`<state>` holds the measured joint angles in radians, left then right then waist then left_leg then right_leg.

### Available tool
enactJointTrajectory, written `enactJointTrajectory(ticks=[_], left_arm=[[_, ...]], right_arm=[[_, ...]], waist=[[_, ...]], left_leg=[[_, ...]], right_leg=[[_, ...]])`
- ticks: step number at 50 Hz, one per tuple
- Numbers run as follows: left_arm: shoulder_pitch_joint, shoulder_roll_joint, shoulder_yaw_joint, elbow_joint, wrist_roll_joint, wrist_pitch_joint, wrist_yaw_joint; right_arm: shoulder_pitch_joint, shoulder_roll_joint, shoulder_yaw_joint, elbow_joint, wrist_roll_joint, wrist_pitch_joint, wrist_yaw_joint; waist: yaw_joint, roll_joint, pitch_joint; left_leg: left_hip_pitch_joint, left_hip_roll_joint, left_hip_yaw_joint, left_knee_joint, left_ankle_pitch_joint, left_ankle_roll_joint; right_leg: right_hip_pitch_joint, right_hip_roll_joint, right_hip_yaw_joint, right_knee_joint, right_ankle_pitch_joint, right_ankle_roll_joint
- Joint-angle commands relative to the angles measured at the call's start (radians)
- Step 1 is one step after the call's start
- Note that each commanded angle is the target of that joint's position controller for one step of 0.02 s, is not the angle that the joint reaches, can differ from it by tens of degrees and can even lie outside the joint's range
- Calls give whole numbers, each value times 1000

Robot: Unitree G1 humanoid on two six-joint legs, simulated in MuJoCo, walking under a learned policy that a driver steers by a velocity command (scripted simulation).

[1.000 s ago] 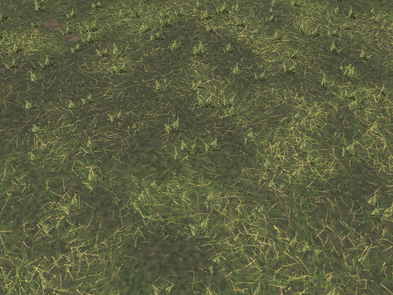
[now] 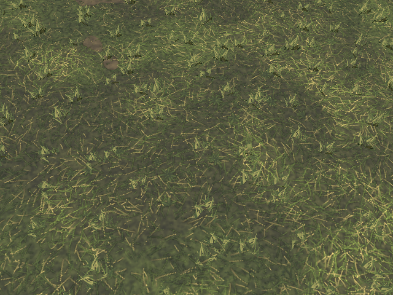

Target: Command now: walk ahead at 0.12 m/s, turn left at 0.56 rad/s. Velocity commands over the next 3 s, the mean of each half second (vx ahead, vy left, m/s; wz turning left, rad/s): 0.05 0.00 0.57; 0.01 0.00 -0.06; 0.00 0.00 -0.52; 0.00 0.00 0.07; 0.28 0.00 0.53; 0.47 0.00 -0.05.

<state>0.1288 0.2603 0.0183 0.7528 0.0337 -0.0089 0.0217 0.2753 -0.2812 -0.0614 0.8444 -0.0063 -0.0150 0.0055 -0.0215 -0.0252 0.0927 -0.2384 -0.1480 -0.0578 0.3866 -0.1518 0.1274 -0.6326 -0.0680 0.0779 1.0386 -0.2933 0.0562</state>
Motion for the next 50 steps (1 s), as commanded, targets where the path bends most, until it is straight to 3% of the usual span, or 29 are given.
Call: enactJointTrajectory(ticks=[1, 5, 9, 12, 13, 14, 15, 16, 17, 18, 20, 22, 27, 33, 35, 36, 37, 38, 39, 41, 44, 47, 50], left_arm=[[83, 83, 21, -39, -4, 16, 5], [-1, 99, 20, -73, -14, 23, 11], [-21, 114, 17, -92, -27, 10, 19], [60, 121, 17, -80, -34, -6, 24], [115, 125, 19, -68, -24, -17, 29], [136, 191, 33, -71, -9, -22, 41], [85, 278, 46, -95, -15, -6, 37], [136, 231, 47, -85, -28, 8, 32], [120, 164, 27, -93, -27, 11, 30], [64, 133, 19, -104, -22, 16, 30], [25, 137, 21, -114, -11, 17, 33], [52, 139, 27, -111, -6, 15, 29], [126, 159, 42, -73, -9, 4, 18], [115, 155, 38, -35, -5, 14, -13], [124, 130, 25, -12, -18, 18, -23], [170, 90, 16, -14, -20, 11, -32], [192, 44, 5, -33, -37, 9, -33], [155, 104, 19, -10, -31, 27, -24], [136, 127, 32, -13, -36, 38, -25], [143, 144, 54, -1, -30, 50, -25], [190, 107, 58, 19, -19, 57, -23], [149, 81, 53, 2, -22, 66, -30], [127, 76, 51, -20, -30, 71, -40]], right_arm=[[39, -149, -37, -59, 1, 2, -10], [69, -161, -46, -71, -10, 24, -19], [59, -173, -54, -89, -21, 39, -21], [-12, -177, -57, -113, -10, 45, -20], [-52, -168, -54, -126, 4, 46, -21], [-9, -105, -37, -141, 13, 42, -21], [95, -70, -32, -154, 11, 46, -28], [97, -156, -49, -122, -28, 54, -32], [59, -173, -59, -111, -28, 59, -26], [42, -165, -61, -106, -22, 67, -17], [34, -148, -54, -110, -11, 83, 9], [12, -139, -49, -119, 0, 88, 20], [-53, -100, -26, -140, -6, 96, 19], [-64, -49, 13, -121, 1, 91, 3], [-2, -38, 26, -77, -13, 73, -13], [2, -100, 20, -77, -33, 57, -25], [-85, -190, 4, -97, -22, 51, -34], [-129, -153, 7, -99, -19, 43, -35], [-159, -129, 16, -105, -22, 35, -35], [-145, -126, 16, -97, -19, 33, -47], [-115, -108, 13, -88, -9, 39, -54], [-116, -100, 9, -83, -15, 42, -55], [-114, -128, -6, -77, -20, 41, -46]], waist=[[19, 100, -176], [-16, 119, -156], [-24, 134, -133], [28, 149, -121], [65, 130, -119], [41, -32, -166], [-24, -260, -184], [10, -157, -204], [5, -68, -167], [-13, -45, -126], [-18, -132, -115], [-1, -135, -130], [36, -129, -137], [35, -163, -136], [-8, -103, -119], [20, 28, -148], [68, 216, -106], [31, 209, -98], [37, 202, -67], [27, 211, -39], [31, 152, -76], [14, 173, -80], [1, 196, -107]], left_leg=[[71, 235, -177, -15, 712, 88], [126, 260, -281, 6, 570, 86], [160, 279, -380, 62, 590, 98], [110, 238, -436, 102, 486, 40], [36, 193, -423, 150, 368, -8], [-54, 116, -309, 315, 66, -67], [-248, -74, -102, 479, -526, -108], [-271, -1, -47, 688, -543, -124], [-265, 27, -59, 756, -464, -132], [-255, 53, -53, 779, -394, -147], [-255, 60, -20, 816, -310, -175], [-259, 58, -1, 811, -280, -189], [-242, 71, -9, 633, -298, -178], [21, 90, 63, 209, -271, -130], [227, 120, 47, -130, 8, -105], [323, 284, -126, -179, -3, -84], [180, 450, -246, -152, 175, -2], [43, 451, -194, -121, 123, 53], [26, 423, -165, -124, 114, 58], [51, 410, -113, -106, 263, 71], [135, 413, -46, -55, 437, 95], [164, 406, -13, -38, 362, 86], [154, 426, -6, -7, 359, 84]], right_leg=[[82, 32, -53, -56, 69, 11], [54, 43, -25, -141, 44, 4], [103, 79, -2, -257, -49, -24], [287, 102, 5, -503, -12, -52], [421, 77, 17, -666, 113, -65], [560, -124, 176, -738, 227, -113], [647, -367, 461, -725, 622, -260], [622, -384, 449, -700, 698, -336], [567, -319, 336, -693, 667, -319], [517, -246, 219, -704, 596, -280], [500, -158, 83, -707, 586, -239], [519, -148, 34, -703, 596, -245], [562, -193, 44, -703, 541, -284], [450, -163, 44, -674, 459, -270], [339, -124, 43, -637, 385, -190], [265, -74, 13, -574, 229, -124], [258, 47, -79, -562, -35, -82], [377, 42, -68, -439, -159, -78], [344, 72, -67, -365, -162, -84], [250, 97, -66, -172, -199, -86], [187, 94, -65, -30, -226, -58], [195, 75, -90, -137, -209, -41], [271, 77, -122, -259, -203, -52]])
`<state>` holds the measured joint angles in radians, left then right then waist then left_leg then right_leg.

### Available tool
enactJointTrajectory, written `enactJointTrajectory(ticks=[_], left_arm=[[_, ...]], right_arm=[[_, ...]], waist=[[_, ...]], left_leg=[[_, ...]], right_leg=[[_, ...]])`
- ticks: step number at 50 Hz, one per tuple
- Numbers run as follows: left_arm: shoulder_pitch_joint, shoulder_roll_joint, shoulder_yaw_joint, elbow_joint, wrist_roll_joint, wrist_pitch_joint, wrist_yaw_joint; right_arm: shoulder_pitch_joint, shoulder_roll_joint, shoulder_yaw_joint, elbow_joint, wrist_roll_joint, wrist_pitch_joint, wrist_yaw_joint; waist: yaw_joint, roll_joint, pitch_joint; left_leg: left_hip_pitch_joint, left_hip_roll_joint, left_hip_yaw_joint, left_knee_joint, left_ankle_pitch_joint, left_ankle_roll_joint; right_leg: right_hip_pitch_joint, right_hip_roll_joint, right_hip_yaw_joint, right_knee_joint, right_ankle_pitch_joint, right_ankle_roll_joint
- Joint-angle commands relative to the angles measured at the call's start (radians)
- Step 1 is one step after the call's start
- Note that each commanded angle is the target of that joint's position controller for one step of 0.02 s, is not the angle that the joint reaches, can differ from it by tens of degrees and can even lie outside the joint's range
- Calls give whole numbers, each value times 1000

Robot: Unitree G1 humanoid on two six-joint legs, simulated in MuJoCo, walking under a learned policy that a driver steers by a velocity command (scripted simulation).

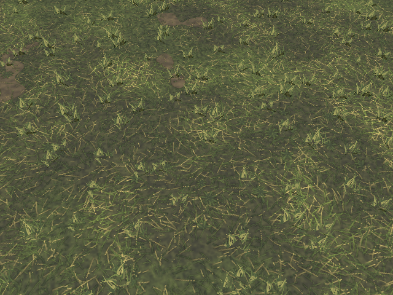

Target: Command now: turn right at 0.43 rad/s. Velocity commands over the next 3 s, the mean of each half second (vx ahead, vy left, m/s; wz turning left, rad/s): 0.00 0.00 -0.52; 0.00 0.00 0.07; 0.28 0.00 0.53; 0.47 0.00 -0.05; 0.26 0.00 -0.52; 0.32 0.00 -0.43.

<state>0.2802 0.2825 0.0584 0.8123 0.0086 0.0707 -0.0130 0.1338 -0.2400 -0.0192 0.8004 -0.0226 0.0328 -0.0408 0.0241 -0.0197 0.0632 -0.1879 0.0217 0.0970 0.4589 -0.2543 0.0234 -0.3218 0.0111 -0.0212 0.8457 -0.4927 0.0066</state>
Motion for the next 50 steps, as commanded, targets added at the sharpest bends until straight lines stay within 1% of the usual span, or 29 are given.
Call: enactJointTrajectory(ticks=[1, 3, 4, 5, 6, 7, 8, 9, 10, 11, 12, 15, 19, 24, 28, 31, 32, 33, 34, 35, 36, 37, 38, 39, 40, 42, 44, 47, 50], left_arm=[[-19, 57, 13, -84, -7, -9, -8], [16, 53, 13, -81, -8, -15, -11], [38, 55, 14, -76, -3, -24, -9], [44, 109, 26, -79, 12, -38, -1], [49, 278, 63, -108, 14, -50, 2], [136, 280, 72, -81, 11, -49, 3], [97, 225, 59, -80, 8, -44, 8], [15, 180, 47, -94, 0, -37, 13], [-44, 159, 40, -111, -3, -33, 17], [-60, 144, 37, -120, -7, -33, 20], [-49, 141, 35, -121, -9, -34, 18], [-6, 159, 43, -110, -9, -40, 16], [25, 171, 48, -107, 0, -37, 20], [22, 192, 56, -116, 9, -34, 18], [-13, 176, 49, -117, 17, -33, 16], [-59, 135, 27, -105, 15, -29, 22], [-75, 106, 11, -98, 7, -29, 28], [-35, 56, -10, -80, 10, -34, 31], [53, 20, -21, -62, 20, -39, 30], [42, 90, -2, -45, 10, -29, 38], [13, 113, 2, -35, 16, -25, 41], [-29, 108, 2, -35, 15, -28, 41], [-56, 109, 3, -33, 9, -33, 40], [-64, 119, 7, -32, 8, -35, 37], [-69, 120, 7, -29, 4, -37, 37], [-95, 110, 7, -35, 0, -38, 43], [-113, 99, 4, -44, -1, -37, 49], [-125, 88, -1, -53, -4, -39, 51], [-115, 87, -7, -61, -8, -46, 52]], right_arm=[[25, -180, -54, -33, -4, -7, 4], [2, -195, -62, -35, 0, -4, 8], [-1, -196, -66, -31, 3, -2, 10], [33, -173, -64, -26, 0, 0, 15], [24, -86, -40, -89, -4, 6, 16], [-67, -115, -40, -103, -9, 19, 0], [-55, -128, -45, -95, 4, 24, 1], [-33, -139, -50, -76, 14, 19, 7], [-16, -153, -55, -66, 8, 12, 12], [10, -161, -58, -52, -5, 10, 19], [28, -158, -58, -46, -9, 11, 25], [22, -139, -54, -56, -1, 15, 28], [-9, -145, -53, -75, 0, 18, 19], [-28, -147, -48, -97, 6, 8, 14], [1, -144, -40, -99, 16, 0, 9], [69, -121, -29, -76, 21, -5, 6], [102, -94, -19, -59, 16, -11, 5], [75, -90, -9, -59, 3, -19, 0], [49, -143, -6, -74, -11, -30, -3], [6, -175, -4, -74, -8, -30, 10], [-19, -162, -4, -69, -1, -34, 22], [-25, -175, -8, -62, 7, -34, 29], [-9, -197, -17, -56, 8, -31, 31], [18, -223, -28, -51, 13, -29, 27], [44, -230, -34, -44, 15, -28, 27], [103, -233, -47, -27, 17, -25, 29], [124, -231, -60, -15, 16, -19, 27], [106, -221, -75, -17, 12, -6, 28], [85, -221, -88, -21, 9, 5, 36]], waist=[[-42, 194, -87], [-10, 176, -100], [13, 141, -101], [14, -9, -87], [-8, -296, -63], [68, -206, -70], [27, -118, -35], [-8, -74, -5], [-29, -84, -7], [-30, -100, -32], [-29, -87, -65], [-13, -65, -78], [13, -95, -64], [19, -87, -75], [10, -97, -102], [-24, -92, -118], [-51, -72, -118], [-26, -8, -117], [26, 175, -135], [27, 175, -76], [29, 156, -32], [21, 175, -14], [6, 189, -21], [-4, 210, -33], [-17, 207, -50], [-41, 177, -70], [-42, 153, -79], [-38, 150, -96], [-36, 166, -119]], left_leg=[[99, 265, -161, -65, 464, 184], [60, 260, -135, -7, 419, 149], [4, 240, -99, 53, 318, 102], [-108, 177, -31, 211, 117, 30], [-377, -14, 51, 431, -340, -55], [-383, -33, -96, 575, -404, -45], [-391, -9, -132, 637, -326, -39], [-385, 7, -145, 626, -227, -33], [-388, 8, -143, 610, -167, -32], [-375, -1, -132, 625, -128, -39], [-363, -10, -131, 639, -110, -46], [-389, -15, -138, 598, -94, -64], [-406, -23, -150, 489, -109, -74], [-349, -46, -165, 396, -135, -65], [-222, -59, -151, 305, -146, -41], [-43, -54, -125, 99, -81, -12], [74, -41, -126, -79, 43, 0], [154, 29, -228, -196, 103, 11], [196, 235, -477, -258, 169, 45], [-15, 295, -545, -245, 221, 152], [-60, 252, -527, -239, 179, 167], [-54, 188, -486, -217, 154, 137], [-24, 142, -460, -194, 154, 115], [15, 132, -469, -174, 202, 114], [59, 139, -488, -157, 270, 128], [125, 166, -541, -140, 358, 171], [144, 170, -561, -132, 401, 197], [125, 136, -556, -128, 390, 195], [80, 114, -575, -126, 359, 177]], right_leg=[[-15, -1, -31, -105, 4, -11], [73, 11, -58, -249, 98, -34], [150, 21, -51, -381, 218, -48], [223, -55, 118, -527, 291, -73], [281, -362, 540, -565, 661, -186], [216, -399, 556, -565, 746, -301], [193, -342, 469, -556, 669, -306], [167, -268, 391, -563, 573, -266], [182, -215, 353, -562, 545, -228], [201, -186, 325, -553, 602, -221], [222, -176, 316, -544, 641, -221], [265, -174, 339, -536, 630, -226], [273, -170, 409, -535, 533, -237], [231, -164, 494, -511, 529, -249], [181, -152, 503, -482, 618, -228], [129, -133, 472, -457, 636, -185], [78, -109, 451, -445, 558, -147], [35, -72, 417, -438, 402, -91], [0, 11, 290, -303, 132, -49], [61, 68, 186, -334, 32, -38], [107, 37, 167, -326, 83, -31], [107, 50, 146, -362, 156, -30], [99, 63, 129, -360, 190, -22], [70, 71, 110, -334, 186, -14], [31, 77, 97, -290, 133, -4], [-59, 77, 90, -162, 24, 13], [-116, 63, 97, -59, -8, 24], [-115, 57, 88, -43, -2, 29], [-41, 65, 83, -136, 32, 16]])
Over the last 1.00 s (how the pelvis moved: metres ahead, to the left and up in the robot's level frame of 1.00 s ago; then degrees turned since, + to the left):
0.04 -0.06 0.00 11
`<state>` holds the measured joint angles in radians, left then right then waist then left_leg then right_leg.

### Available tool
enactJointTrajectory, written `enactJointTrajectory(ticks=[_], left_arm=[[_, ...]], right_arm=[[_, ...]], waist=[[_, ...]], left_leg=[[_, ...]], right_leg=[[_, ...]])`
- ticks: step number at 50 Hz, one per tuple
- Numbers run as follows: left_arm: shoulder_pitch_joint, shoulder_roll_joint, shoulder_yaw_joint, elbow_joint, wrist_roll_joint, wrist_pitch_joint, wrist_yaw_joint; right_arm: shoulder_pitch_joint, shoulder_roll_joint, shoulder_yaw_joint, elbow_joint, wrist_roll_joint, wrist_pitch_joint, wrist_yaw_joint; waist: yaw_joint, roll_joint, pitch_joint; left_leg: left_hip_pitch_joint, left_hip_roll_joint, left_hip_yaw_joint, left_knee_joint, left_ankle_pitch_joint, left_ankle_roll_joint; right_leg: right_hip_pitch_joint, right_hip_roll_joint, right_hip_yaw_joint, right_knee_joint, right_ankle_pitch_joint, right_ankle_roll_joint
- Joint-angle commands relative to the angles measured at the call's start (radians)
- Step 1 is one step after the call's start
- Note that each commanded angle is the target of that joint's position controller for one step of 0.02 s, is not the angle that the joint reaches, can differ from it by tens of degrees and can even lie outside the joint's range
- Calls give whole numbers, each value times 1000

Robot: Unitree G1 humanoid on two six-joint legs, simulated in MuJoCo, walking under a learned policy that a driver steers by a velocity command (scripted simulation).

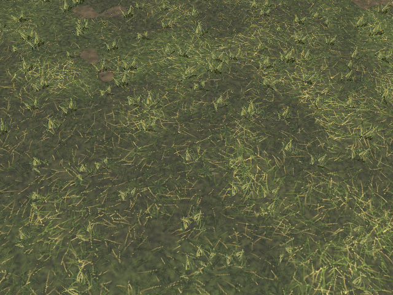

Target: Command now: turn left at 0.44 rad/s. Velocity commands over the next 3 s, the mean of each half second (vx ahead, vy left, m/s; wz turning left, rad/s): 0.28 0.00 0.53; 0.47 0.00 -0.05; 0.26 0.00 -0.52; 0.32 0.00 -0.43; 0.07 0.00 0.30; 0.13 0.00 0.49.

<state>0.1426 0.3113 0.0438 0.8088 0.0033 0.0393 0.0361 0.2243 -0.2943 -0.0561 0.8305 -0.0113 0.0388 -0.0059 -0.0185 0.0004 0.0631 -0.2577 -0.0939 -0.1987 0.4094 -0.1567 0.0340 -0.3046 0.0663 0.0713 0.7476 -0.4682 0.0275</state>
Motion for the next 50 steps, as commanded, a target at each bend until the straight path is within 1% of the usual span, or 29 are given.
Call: enactJointTrajectory(ticks=[1, 3, 4, 5, 6, 7, 8, 9, 10, 13, 16, 21, 26, 28, 29, 30, 31, 32, 33, 34, 35, 36, 37, 38, 39, 41, 43, 45, 50], left_arm=[[40, 60, 7, -57, -4, -18, 4], [128, 58, 5, -38, 3, -28, 4], [172, 76, 11, -25, 10, -32, 11], [195, 169, 28, -29, 20, -35, 23], [138, 283, 52, -57, 40, -37, 20], [95, 239, 46, -53, 50, -40, 15], [47, 167, 27, -61, 39, -49, 10], [20, 130, 17, -68, 31, -59, 6], [27, 117, 12, -69, 24, -68, 7], [140, 110, 14, -33, 23, -95, -5], [230, 105, 19, 1, 22, -111, -15], [296, 82, 16, 43, 24, -121, -21], [337, 67, 9, 87, 26, -128, -22], [341, 77, 7, 111, 25, -123, -20], [351, 83, 5, 128, 22, -121, -20], [358, 95, 4, 145, 19, -118, -21], [345, 103, 1, 152, 8, -114, -22], [323, 83, -9, 133, -2, -116, -27], [386, -64, -40, 82, -21, -116, -49], [320, 82, 4, 91, -15, -114, -35], [251, 79, 12, 65, -19, -116, -35], [250, 46, 3, 72, -15, -121, -38], [268, 26, 5, 99, -4, -111, -39], [307, 6, 2, 120, 17, -91, -44], [329, -12, 3, 134, 22, -76, -52], [315, -28, 9, 131, 20, -60, -65], [249, -35, 14, 112, 21, -52, -72], [165, -37, 15, 83, 19, -51, -79], [-25, -66, -6, 13, 23, -61, -93]], right_arm=[[-21, -169, -55, -55, -4, 4, 5], [-65, -173, -63, -64, -1, 18, 11], [-92, -155, -61, -78, 3, 20, 9], [-53, -86, -47, -90, 8, 15, 7], [-63, -74, -40, -107, -3, 4, 0], [-96, -147, -51, -111, -23, -3, 2], [-62, -157, -58, -87, -21, -8, 17], [-17, -149, -57, -62, -23, -9, 31], [8, -140, -56, -45, -30, -8, 43], [-41, -107, -43, -57, -32, -12, 63], [-98, -96, -38, -74, -31, -14, 74], [-203, -62, -23, -111, -30, -22, 87], [-333, -13, 8, -184, -32, -37, 103], [-309, -8, 14, -186, -34, -40, 96], [-261, -10, 13, -169, -36, -44, 85], [-158, -24, 5, -136, -35, -51, 72], [19, -51, -9, -75, -39, -62, 56], [192, -116, -31, -21, -57, -72, 37], [246, -213, -48, -16, -64, -76, 20], [257, -226, -58, -24, -26, -71, 11], [144, -183, -44, -10, -17, -72, 5], [75, -110, -24, -14, -15, -83, 9], [27, -62, -11, -15, -17, -96, 11], [9, -30, -1, -9, -12, -107, 9], [15, -14, 5, -2, -13, -118, 9], [53, -24, 3, 24, -6, -139, 9], [79, -27, 2, 39, -3, -148, 7], [109, -11, 7, 52, -6, -148, 2], [173, -14, 15, 90, -5, -146, -14]], waist=[[14, 154, -125], [67, 137, -145], [99, 91, -113], [88, -136, -104], [82, -238, -53], [46, -122, 5], [9, -100, 30], [-12, -108, 27], [-11, -126, 18], [34, -97, 37], [72, -94, 47], [103, -93, 80], [118, -106, 88], [89, -121, 70], [60, -130, 36], [5, -132, -26], [-81, -113, -120], [-156, -69, -228], [-101, 190, -387], [-151, 60, -409], [-80, 50, -221], [-41, 40, -112], [-5, 33, -66], [24, 59, -45], [36, 65, -42], [54, 60, -23], [50, 76, 4], [37, 85, 29], [5, 59, 61]], left_leg=[[125, 221, -288, -73, 249, 155], [-9, 161, -286, -73, -119, 113], [-166, 94, -251, -45, -365, 59], [-337, -15, -98, 208, -504, 8], [-452, -108, 35, 419, -395, -11], [-425, 14, 11, 520, -295, -3], [-398, 24, 22, 574, -223, -6], [-396, 31, 46, 625, -172, -18], [-401, 38, 74, 676, -144, -25], [-490, 70, 95, 721, -82, -35], [-559, 88, 99, 690, -43, -48], [-600, 111, 144, 558, -9, -48], [-485, 116, 278, 334, -23, 5], [-354, 79, 321, 241, -72, 54], [-236, 40, 340, 212, -98, 83], [-93, 2, 343, 184, -102, 113], [140, -13, 328, 99, -32, 142], [429, 124, 188, 68, -86, 174], [724, 518, -332, 8, -151, 272], [612, 542, -475, -89, -88, 288], [457, 485, -261, -112, -30, 245], [310, 436, -133, -157, 57, 209], [231, 384, -35, -186, 98, 162], [163, 346, 41, -210, 138, 136], [136, 332, 88, -228, 170, 125], [134, 316, 155, -247, 269, 104], [145, 302, 221, -267, 300, 81], [157, 288, 272, -279, 323, 65], [214, 285, 366, -262, 489, 55]], right_leg=[[-14, 15, -11, -92, 22, -13], [180, 27, -32, -303, 93, -41], [317, -4, -8, -443, 122, -60], [412, -236, 252, -566, -142, -97], [293, -445, 554, -683, -336, -181], [171, -449, 526, -671, -368, -212], [141, -380, 435, -666, -306, -197], [166, -323, 334, -662, -214, -174], [191, -288, 257, -661, -146, -164], [273, -280, 153, -652, 2, -164], [356, -295, 96, -643, 98, -167], [409, -315, -7, -631, 307, -175], [398, -324, -130, -574, 615, -174], [387, -325, -172, -519, 832, -167], [369, -328, -185, -452, 1054, -168], [358, -331, -189, -332, 1232, -168], [290, -313, -211, -149, 1227, -152], [85, -274, -213, 97, 934, -135], [-270, -105, -200, 480, -40, -91], [-294, -49, 5, 619, -30, -106], [-333, -103, 25, 598, 83, -115], [-302, -141, -4, 526, 143, -117], [-258, -162, -7, 469, 177, -113], [-204, -170, -14, 439, 192, -103], [-176, -166, -16, 431, 204, -98], [-210, -159, -22, 414, 236, -94], [-289, -164, -35, 395, 302, -87], [-359, -164, -52, 349, 377, -80], [-365, -133, -142, 72, 494, -82]])
Over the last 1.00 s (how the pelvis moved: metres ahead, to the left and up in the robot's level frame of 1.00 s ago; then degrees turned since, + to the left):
-0.03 0.00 0.01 -11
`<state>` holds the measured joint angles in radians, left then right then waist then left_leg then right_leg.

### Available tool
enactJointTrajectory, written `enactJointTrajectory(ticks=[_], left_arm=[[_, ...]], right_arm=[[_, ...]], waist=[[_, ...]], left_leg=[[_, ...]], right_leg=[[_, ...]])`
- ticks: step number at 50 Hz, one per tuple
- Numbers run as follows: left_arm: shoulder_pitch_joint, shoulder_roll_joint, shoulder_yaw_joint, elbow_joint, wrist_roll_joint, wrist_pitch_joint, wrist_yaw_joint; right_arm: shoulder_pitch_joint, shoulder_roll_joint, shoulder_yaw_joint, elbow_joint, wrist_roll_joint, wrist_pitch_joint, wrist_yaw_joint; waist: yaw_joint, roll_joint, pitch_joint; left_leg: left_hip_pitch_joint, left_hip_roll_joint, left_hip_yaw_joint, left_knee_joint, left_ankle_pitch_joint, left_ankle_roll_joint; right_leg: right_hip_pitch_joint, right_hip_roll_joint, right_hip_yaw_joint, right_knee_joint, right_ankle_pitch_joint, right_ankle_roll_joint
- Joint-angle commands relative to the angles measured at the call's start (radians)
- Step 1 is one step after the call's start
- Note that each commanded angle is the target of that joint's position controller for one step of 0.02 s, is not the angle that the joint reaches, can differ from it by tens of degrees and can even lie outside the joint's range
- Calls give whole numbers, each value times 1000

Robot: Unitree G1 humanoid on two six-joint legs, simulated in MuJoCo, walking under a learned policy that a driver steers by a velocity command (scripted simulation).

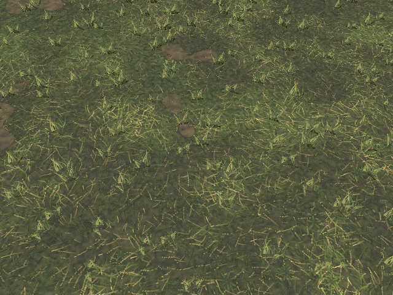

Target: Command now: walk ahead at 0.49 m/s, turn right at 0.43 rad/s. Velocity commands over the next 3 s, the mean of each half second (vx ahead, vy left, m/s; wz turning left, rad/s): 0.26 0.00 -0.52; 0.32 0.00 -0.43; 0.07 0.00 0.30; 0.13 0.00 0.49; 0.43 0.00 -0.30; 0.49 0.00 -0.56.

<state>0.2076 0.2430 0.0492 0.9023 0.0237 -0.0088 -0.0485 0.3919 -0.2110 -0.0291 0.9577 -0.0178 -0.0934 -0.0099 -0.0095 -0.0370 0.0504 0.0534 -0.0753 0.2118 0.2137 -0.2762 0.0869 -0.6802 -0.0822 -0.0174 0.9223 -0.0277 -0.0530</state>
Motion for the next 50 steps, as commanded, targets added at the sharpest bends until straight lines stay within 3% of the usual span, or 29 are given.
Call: enactJointTrajectory(ticks=[1, 4, 6, 7, 8, 9, 10, 11, 12, 13, 14, 15, 18, 20, 23, 27, 31, 33, 35, 36, 37, 38, 39, 40, 41, 43, 45, 47, 50], left_arm=[[-125, -2, -16, -96, 5, -13, -10], [-125, 0, -20, -108, 14, -17, -7], [13, 29, -9, -73, 21, -19, 1], [113, 62, 5, -48, 25, -26, 6], [220, 94, 21, -18, 33, -40, 15], [241, 171, 44, -15, 31, -48, 29], [209, 281, 73, -40, 18, -38, 35], [207, 262, 79, -64, -28, -21, 43], [104, 213, 66, -83, -33, -10, 53], [40, 149, 48, -90, -31, -2, 57], [26, 119, 40, -93, -34, -1, 59], [22, 106, 35, -91, -30, -3, 59], [26, 153, 46, -95, -10, -19, 48], [39, 164, 52, -101, -13, -14, 47], [70, 168, 58, -108, -10, -1, 47], [142, 184, 69, -102, -5, -7, 44], [156, 192, 75, -112, 4, -15, 38], [139, 194, 77, -125, 9, -17, 33], [68, 192, 78, -151, 8, -17, 32], [57, 164, 71, -155, 1, -21, 35], [70, 83, 48, -169, -10, -34, 38], [56, 43, 32, -203, -19, -44, 37], [88, 116, 42, -190, 9, -45, 38], [90, 138, 48, -163, 18, -43, 34], [100, 122, 45, -144, 14, -39, 29], [122, 110, 43, -127, 21, -24, 22], [110, 92, 37, -131, 16, -14, 23], [53, 73, 26, -144, 7, -9, 21], [-35, 35, -1, -155, 8, -1, 16]], right_arm=[[25, -103, -12, -27, 2, -12, -15], [47, -129, -13, -6, 3, 2, -34], [18, -166, -24, -11, 2, 12, -51], [-6, -177, -29, -23, 1, 18, -54], [-51, -184, -33, -40, 12, 23, -47], [-37, -142, -27, -67, 16, 19, -33], [92, -65, -12, -113, 36, 24, -27], [19, -128, -19, -119, 9, 28, -25], [-44, -127, -18, -144, 12, 28, -22], [-70, -132, -22, -145, 4, 29, -21], [-82, -138, -27, -151, -12, 44, -21], [-61, -126, -26, -149, -23, 69, -23], [-43, -89, -20, -157, -18, 102, -23], [-82, -99, -23, -178, -20, 107, -16], [-211, -123, -29, -222, -27, 113, -6], [-312, -127, -27, -256, -21, 94, -4], [-348, -125, -21, -280, -12, 67, 2], [-332, -128, -19, -288, -5, 54, 3], [-217, -122, -18, -264, 5, 37, -5], [-135, -138, -24, -240, 1, 25, -15], [-45, -215, -40, -227, -16, 14, -29], [2, -322, -63, -230, -33, 19, -33], [-35, -300, -68, -218, -34, 26, -31], [-77, -211, -46, -229, -20, 23, -21], [-112, -164, -34, -232, -10, 17, -12], [-119, -143, -24, -226, -7, 7, -8], [-83, -146, -24, -203, -1, 1, 1], [-62, -146, -24, -183, 0, 4, 2], [-48, -136, -18, -153, 5, 21, -2]], waist=[[-14, 95, 78], [0, 99, 53], [60, 146, -29], [102, 153, -88], [165, 125, -142], [151, -18, -202], [53, -182, -359], [105, 15, -414], [72, 27, -251], [29, 73, -122], [10, 82, -70], [-10, 72, -62], [-30, 42, -114], [-17, 5, -148], [36, -53, -101], [83, -49, -66], [92, -66, -62], [75, -75, -58], [-10, -53, -54], [-55, -8, -64], [-80, 142, -100], [-86, 287, -113], [-28, 210, -37], [-7, 109, 15], [12, 90, 35], [25, 171, -22], [28, 177, -80], [15, 181, -82], [-4, 199, -76]], left_leg=[[-68, 277, -35, -63, 644, 2], [7, 285, 18, 81, 1030, -17], [12, 296, 27, 281, 1234, -34], [-18, 303, 17, 438, 1185, -33], [-87, 277, 18, 666, 977, -37], [-295, 169, 27, 980, 271, -60], [-635, 12, -101, 1346, -394, -100], [-671, 56, -250, 1351, -268, -100], [-695, 98, -256, 1288, -187, -98], [-680, 125, -248, 1191, -155, -102], [-639, 139, -251, 1115, -136, -111], [-576, 143, -248, 1058, -123, -121], [-531, 123, -233, 957, -75, -139], [-553, 136, -239, 885, -30, -149], [-646, 150, -256, 760, 20, -162], [-701, 137, -276, 601, 45, -163], [-628, 94, -271, 485, -15, -136], [-531, 65, -267, 417, -64, -117], [-284, 40, -256, 246, -29, -94], [-120, 68, -267, 164, 15, -83], [23, 264, -459, 61, -153, -50], [86, 475, -848, -74, -426, 36], [-7, 498, -903, -62, -384, 99], [-66, 438, -781, -31, -241, 98], [-102, 371, -632, -17, -17, 73], [-95, 295, -444, 37, 504, 54], [-83, 274, -343, 101, 877, 57], [-75, 266, -300, 107, 949, 59], [-104, 233, -258, 115, 923, 52]], right_leg=[[16, 23, -77, -154, 52, -8], [121, 99, -161, -269, -5, -41], [270, 159, -169, -277, -86, -80], [382, 170, -133, -316, -87, -110], [527, 167, -92, -447, 21, -144], [726, -2, 82, -436, 403, -201], [1036, -307, 507, -342, 1009, -424], [958, -296, 508, -446, 824, -446], [792, -262, 437, -522, 596, -407], [634, -202, 374, -585, 475, -345], [539, -158, 324, -608, 470, -305], [463, -119, 281, -621, 464, -279], [422, -59, 231, -599, 541, -244], [435, -33, 260, -630, 258, -226], [455, -17, 374, -718, -317, -212], [543, -47, 471, -729, -406, -207], [538, -36, 505, -684, -407, -212], [483, -26, 530, -656, -414, -208], [332, 21, 523, -589, -421, -164], [229, 71, 478, -510, -455, -124], [107, 152, 348, -295, -535, -68], [-70, 277, 180, -74, -570, -38], [-97, 191, 179, 41, -507, -34], [-64, 160, 190, 69, -432, -26], [-20, 145, 180, 62, -377, -5], [44, 157, 130, 104, -323, 34], [83, 174, 111, 125, -296, 53], [85, 171, 92, 54, -257, 65], [182, 132, 16, -161, -191, 69]])
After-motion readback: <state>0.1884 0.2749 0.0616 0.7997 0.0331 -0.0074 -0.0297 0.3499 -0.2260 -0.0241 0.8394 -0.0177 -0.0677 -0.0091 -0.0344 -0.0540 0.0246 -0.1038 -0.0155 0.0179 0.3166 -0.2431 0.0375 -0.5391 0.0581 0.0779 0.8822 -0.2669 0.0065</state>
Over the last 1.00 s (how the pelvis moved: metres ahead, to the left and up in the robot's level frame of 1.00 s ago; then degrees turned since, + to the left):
0.33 0.14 0.00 12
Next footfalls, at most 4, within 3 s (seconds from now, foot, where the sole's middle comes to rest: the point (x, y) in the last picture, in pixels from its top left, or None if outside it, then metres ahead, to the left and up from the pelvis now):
0.16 right None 0.25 -0.07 -0.78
0.74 left None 0.39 0.08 -0.78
1.12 right None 0.43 -0.16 -0.78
1.54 left None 0.46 0.06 -0.78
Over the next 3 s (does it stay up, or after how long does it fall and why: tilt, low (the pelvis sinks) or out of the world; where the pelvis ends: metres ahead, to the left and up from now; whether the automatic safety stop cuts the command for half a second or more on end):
stays up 0.87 -0.12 -0.02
